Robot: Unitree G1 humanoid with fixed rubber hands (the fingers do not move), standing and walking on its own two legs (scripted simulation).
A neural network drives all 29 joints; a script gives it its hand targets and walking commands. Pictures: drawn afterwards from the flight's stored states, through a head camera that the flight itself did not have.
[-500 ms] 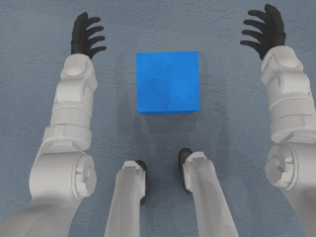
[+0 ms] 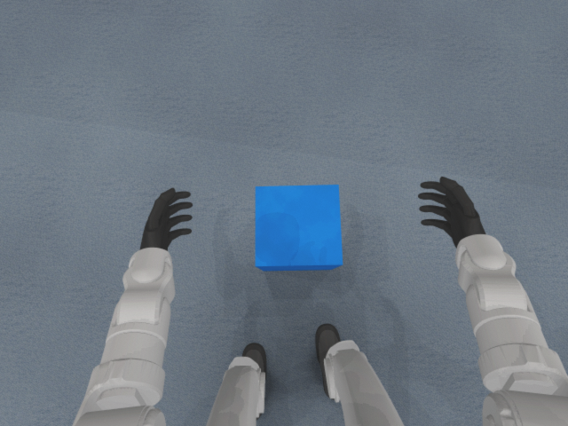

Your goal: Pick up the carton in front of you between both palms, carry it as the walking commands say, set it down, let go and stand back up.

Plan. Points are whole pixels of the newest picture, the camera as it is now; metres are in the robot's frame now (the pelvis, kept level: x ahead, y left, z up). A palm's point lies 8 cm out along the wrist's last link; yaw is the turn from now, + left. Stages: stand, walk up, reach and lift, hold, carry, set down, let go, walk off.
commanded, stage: let go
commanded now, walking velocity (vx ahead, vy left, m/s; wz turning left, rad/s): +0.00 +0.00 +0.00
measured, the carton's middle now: (297, 232) +0.45 -0.03 -0.58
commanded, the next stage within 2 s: stand in 0.94 s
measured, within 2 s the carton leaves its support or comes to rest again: neither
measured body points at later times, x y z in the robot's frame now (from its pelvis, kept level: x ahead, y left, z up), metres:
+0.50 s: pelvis +0.04 +0.02 +0.07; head +0.10 +0.02 +0.51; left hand +0.23 +0.25 -0.02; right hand +0.21 -0.22 -0.02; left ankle +0.01 +0.14 -0.67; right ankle +0.05 -0.10 -0.67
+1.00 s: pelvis +0.05 +0.02 +0.06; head +0.06 +0.02 +0.51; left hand +0.22 +0.26 -0.02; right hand +0.21 -0.23 -0.01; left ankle +0.01 +0.14 -0.67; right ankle +0.05 -0.10 -0.67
